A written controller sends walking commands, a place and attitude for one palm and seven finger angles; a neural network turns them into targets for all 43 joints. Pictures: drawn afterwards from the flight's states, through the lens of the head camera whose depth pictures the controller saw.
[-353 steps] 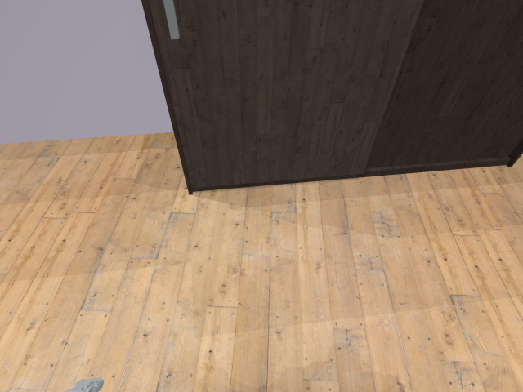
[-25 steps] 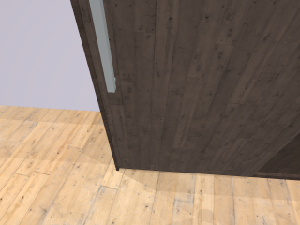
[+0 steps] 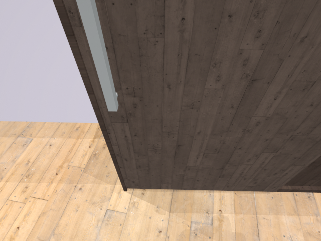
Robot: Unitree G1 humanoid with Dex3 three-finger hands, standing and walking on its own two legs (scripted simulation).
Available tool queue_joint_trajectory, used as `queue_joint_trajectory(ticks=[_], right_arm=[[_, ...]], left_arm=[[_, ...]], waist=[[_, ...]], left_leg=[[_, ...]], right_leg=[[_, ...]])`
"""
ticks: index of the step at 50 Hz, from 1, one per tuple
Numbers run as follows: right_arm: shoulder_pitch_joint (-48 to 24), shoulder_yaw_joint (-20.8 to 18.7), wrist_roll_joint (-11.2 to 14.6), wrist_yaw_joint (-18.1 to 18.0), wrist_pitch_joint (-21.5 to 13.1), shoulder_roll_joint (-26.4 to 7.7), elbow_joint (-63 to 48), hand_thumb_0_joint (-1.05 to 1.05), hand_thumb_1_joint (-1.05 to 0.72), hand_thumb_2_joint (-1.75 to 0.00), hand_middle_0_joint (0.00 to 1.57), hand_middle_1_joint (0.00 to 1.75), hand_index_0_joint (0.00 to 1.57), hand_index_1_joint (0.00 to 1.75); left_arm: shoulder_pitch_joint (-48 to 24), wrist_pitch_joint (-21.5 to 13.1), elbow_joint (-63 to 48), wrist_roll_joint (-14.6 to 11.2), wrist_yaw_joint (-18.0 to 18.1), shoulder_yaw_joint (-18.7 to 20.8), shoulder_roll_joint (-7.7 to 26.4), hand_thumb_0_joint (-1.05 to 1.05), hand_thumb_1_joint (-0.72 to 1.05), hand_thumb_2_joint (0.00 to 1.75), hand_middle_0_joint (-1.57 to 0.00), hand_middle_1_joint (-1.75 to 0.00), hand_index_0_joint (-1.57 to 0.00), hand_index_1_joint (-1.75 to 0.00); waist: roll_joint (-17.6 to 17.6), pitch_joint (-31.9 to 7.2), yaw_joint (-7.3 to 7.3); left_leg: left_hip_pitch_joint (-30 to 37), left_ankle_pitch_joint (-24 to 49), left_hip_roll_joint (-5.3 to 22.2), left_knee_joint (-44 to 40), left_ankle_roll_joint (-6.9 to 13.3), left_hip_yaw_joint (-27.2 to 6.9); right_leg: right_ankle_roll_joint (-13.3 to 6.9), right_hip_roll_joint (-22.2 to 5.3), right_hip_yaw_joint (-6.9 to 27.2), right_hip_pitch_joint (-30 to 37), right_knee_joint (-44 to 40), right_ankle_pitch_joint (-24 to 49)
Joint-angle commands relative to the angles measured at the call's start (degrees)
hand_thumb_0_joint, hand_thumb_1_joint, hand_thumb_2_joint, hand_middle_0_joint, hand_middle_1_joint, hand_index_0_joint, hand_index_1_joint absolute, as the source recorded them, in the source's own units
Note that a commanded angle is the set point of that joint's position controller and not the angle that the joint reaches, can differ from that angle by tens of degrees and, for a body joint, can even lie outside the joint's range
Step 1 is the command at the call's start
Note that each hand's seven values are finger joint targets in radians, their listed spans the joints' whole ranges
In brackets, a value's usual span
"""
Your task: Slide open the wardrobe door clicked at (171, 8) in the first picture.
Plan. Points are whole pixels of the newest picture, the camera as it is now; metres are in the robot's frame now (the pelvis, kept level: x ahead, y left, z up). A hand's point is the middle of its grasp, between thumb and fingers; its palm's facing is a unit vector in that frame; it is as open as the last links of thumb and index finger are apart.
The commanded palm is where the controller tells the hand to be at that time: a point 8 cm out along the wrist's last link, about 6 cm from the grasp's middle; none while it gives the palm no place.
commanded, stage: come to a stop and stand still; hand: left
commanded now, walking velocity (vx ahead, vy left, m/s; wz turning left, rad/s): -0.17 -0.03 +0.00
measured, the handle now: (102, 53) +0.48 +0.16 +0.22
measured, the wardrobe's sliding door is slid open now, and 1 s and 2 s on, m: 0.00 0.00 0.00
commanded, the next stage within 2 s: look again from close up in 1.38 s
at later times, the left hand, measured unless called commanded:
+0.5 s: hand out of the picture +0.01 +0.19 -0.16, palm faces +0.01 -0.98 -0.20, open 7.3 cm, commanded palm none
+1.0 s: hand out of the picture -0.06 +0.17 -0.16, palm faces -0.01 -0.98 -0.18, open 7.3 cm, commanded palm none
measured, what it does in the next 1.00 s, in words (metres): stands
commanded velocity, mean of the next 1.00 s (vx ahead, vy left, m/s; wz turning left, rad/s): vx -0.02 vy -0.01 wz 0.00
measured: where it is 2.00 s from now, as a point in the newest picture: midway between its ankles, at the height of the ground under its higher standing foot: outside the picture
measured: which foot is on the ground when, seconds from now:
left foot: down 0.00-1.00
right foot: down 0.00-1.00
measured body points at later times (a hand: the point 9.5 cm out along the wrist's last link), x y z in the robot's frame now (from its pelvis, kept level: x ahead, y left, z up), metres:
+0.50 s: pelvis -0.01 +0.01 +0.02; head +0.00 +0.02 +0.46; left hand +0.01 +0.24 -0.14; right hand +0.00 -0.21 -0.14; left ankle -0.05 +0.11 -0.73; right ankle +0.01 -0.11 -0.73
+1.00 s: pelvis -0.04 +0.01 +0.01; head -0.02 +0.01 +0.46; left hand -0.05 +0.22 -0.15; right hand -0.07 -0.20 -0.15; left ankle -0.04 +0.11 -0.73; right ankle +0.01 -0.11 -0.73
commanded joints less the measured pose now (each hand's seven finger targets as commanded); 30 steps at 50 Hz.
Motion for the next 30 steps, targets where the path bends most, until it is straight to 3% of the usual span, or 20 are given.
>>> queue_joint_trajectory(ticks=[1,2,3,4,5,6,7,10,12,16,25,30], right_arm=[[-1.2,-2.1,0.5,-1.0,0.1,-4.3,-2.8,0.00,-0.90,-0.90,0.20,0.30,0.20,0.30],[-0.2,-2.2,0.5,-0.8,0.3,-3.0,-2.2,0.00,-0.90,-0.90,0.20,0.30,0.20,0.30],[2.0,-2.0,0.5,-0.6,0.3,-2.0,-1.0,0.00,-0.90,-0.90,0.20,0.30,0.20,0.30],[3.4,-2.0,0.3,-0.6,0.1,-1.7,-0.1,0.00,-0.90,-0.90,0.20,0.30,0.20,0.30],[1.8,-2.1,-0.2,-0.6,-0.1,-3.3,-0.6,0.00,-0.90,-0.90,0.20,0.30,0.20,0.30],[0.2,-2.5,-0.3,-0.6,0.0,-4.5,-1.3,0.00,-0.90,-0.90,0.20,0.30,0.20,0.30],[-0.6,-2.5,-0.4,-0.7,-0.1,-4.9,-1.6,0.00,-0.90,-0.90,0.20,0.30,0.20,0.30],[-2.3,-3.0,-0.3,-1.1,-0.1,-6.2,-3.0,0.00,-0.90,-0.90,0.20,0.30,0.20,0.30],[-2.7,-3.3,-0.3,-1.1,-0.2,-6.4,-3.8,0.00,-0.90,-0.90,0.20,0.30,0.20,0.30],[-4.8,-2.9,-0.5,-0.6,-0.1,-6.4,-4.3,0.00,-0.90,-0.90,0.20,0.30,0.20,0.30],[-6.7,-1.9,-0.4,0.1,-0.3,-7.3,-3.7,0.00,-0.90,-0.90,0.20,0.30,0.20,0.30],[-6.1,-1.5,-0.4,0.4,-0.4,-7.2,-3.0,0.00,-0.90,-0.90,0.20,0.30,0.20,0.30]], left_arm=[[6.3,-0.8,-0.1,0.0,1.5,1.3,8.7,0.00,0.90,0.90,-0.20,-0.30,-0.20,-0.30],[3.4,-0.3,-0.6,0.1,1.8,1.1,7.5,0.00,0.90,0.90,-0.20,-0.30,-0.20,-0.30],[1.0,0.1,-1.4,-0.2,1.9,1.0,7.1,0.00,0.90,0.90,-0.20,-0.30,-0.20,-0.30],[0.3,0.7,-2.0,-0.8,1.8,0.7,5.5,0.00,0.90,0.90,-0.20,-0.30,-0.20,-0.30],[1.2,1.1,-2.7,-0.9,1.6,0.7,4.6,0.00,0.90,0.90,-0.20,-0.30,-0.20,-0.30],[0.1,1.6,-2.9,-0.6,1.6,0.9,4.5,0.00,0.90,0.90,-0.20,-0.30,-0.20,-0.30],[0.0,1.9,-2.9,-0.3,1.6,0.8,4.2,0.00,0.90,0.90,-0.20,-0.30,-0.20,-0.30],[2.0,2.0,-2.5,-0.1,1.5,0.9,4.4,0.00,0.90,0.90,-0.20,-0.30,-0.20,-0.30],[2.1,1.8,-2.7,0.1,1.4,0.9,4.4,0.00,0.90,0.90,-0.20,-0.30,-0.20,-0.30],[1.7,1.6,-2.4,0.3,1.3,0.6,4.6,0.00,0.90,0.90,-0.20,-0.30,-0.20,-0.30],[1.4,0.7,-0.6,0.2,0.9,-0.3,6.2,0.00,0.90,0.90,-0.20,-0.30,-0.20,-0.30],[2.6,0.3,0.3,0.2,0.9,-0.6,6.2,0.00,0.90,0.90,-0.20,-0.30,-0.20,-0.30]], waist=[[-11.6,-0.1,2.63],[-10.3,0.6,1.33],[-7.5,-1.0,0.05],[-2.9,-1.9,0.04],[1.1,-2.3,1.65],[3.1,-0.2,1.69],[5.9,0.3,1.95],[4.2,-2.8,2.22],[2.5,-5.2,1.80],[-0.7,-3.5,1.73],[-1.2,0.8,1.77],[-1.2,1.4,1.80]], left_leg=[[-13.4,-4.4,4.7,5.3,-1.0,-1.9],[-11.7,-0.9,5.2,0.7,-1.0,-1.7],[-8.2,8.1,5.6,-6.6,-1.1,-1.6],[-4.2,23.9,6.4,-11.4,-1.0,-2.3],[-3.9,31.9,8.5,-12.2,-0.2,-3.0],[-6.4,35.7,9.6,-13.1,0.5,-3.7],[-6.6,41.9,10.2,-13.8,1.1,-4.2],[-2.0,49.5,10.6,-12.2,1.8,-3.7],[0.0,49.5,10.3,-11.5,1.8,-3.0],[-3.4,34.5,8.7,-13.3,0.8,-2.2],[-5.4,16.4,7.6,-19.2,0.4,-2.1],[-5.8,12.1,7.0,-20.4,0.4,-2.3]], right_leg=[[-10.7,-17.1,13.1,8.8,-11.7,47.0],[-9.6,-15.6,10.7,6.9,-10.2,45.3],[-7.5,-13.6,8.7,5.1,-8.0,39.0],[-4.3,-9.7,6.5,2.6,-6.1,30.1],[-1.4,-6.0,5.0,2.4,-6.2,21.6],[0.1,-4.1,4.4,3.2,-5.5,16.9],[0.7,-3.4,4.3,4.0,-4.5,16.1],[1.0,-3.0,4.5,3.6,-4.4,16.4],[0.9,-3.2,4.8,4.1,-5.2,18.8],[0.5,-4.3,6.2,5.2,-7.7,19.7],[0.5,-4.9,7.9,4.3,-14.5,11.0],[0.4,-4.9,8.4,3.9,-16.6,7.6]])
